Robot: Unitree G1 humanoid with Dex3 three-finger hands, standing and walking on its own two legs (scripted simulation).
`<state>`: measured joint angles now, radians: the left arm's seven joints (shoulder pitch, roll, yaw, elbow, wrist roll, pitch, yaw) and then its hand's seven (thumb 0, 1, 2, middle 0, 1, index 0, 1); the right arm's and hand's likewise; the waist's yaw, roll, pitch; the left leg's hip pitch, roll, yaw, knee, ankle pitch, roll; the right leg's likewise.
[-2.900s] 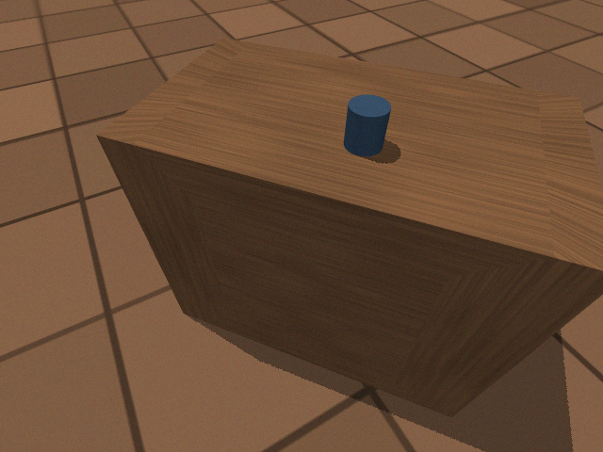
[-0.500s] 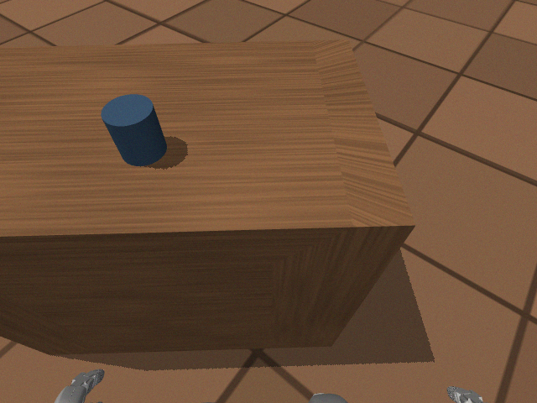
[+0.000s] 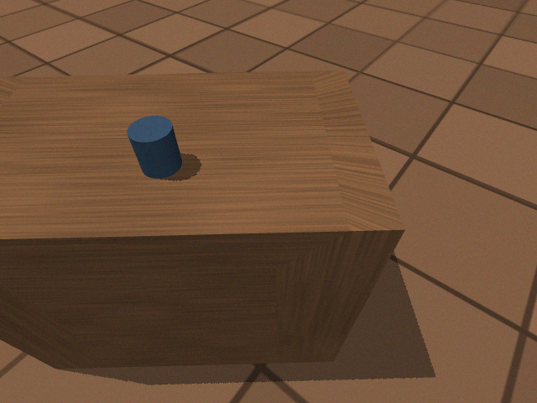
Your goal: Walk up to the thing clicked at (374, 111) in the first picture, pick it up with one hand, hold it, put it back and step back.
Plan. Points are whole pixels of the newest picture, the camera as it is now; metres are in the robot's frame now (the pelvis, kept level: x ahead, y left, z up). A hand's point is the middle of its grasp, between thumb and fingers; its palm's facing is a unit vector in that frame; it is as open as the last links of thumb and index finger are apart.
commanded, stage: walk up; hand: left
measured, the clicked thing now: (156, 147) +0.55 +0.23 +0.07
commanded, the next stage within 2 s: stand in 0.88 s
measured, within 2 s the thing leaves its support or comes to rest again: neither
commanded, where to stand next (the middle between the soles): +0.07 +0.00 m, yaw +2 degrees
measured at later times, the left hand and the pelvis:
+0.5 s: hand out of the picture +0.07 +0.26 -0.15, palm faces +0.01 -0.95 -0.32, open 7.4 cm; pelvis +0.01 +0.01 +0.00, yaw +0 degrees
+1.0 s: hand out of the picture +0.10 +0.25 -0.15, palm faces -0.01 -0.94 -0.33, open 7.4 cm; pelvis +0.02 +0.00 +0.01, yaw +0 degrees
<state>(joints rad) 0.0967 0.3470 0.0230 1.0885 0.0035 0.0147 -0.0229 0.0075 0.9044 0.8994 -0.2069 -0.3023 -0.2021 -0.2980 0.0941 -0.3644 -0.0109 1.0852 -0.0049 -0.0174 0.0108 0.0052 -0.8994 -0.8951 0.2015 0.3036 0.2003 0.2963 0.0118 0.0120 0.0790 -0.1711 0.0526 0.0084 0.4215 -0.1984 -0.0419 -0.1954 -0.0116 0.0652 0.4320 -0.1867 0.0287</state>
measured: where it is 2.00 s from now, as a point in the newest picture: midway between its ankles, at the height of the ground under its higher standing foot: outside the picture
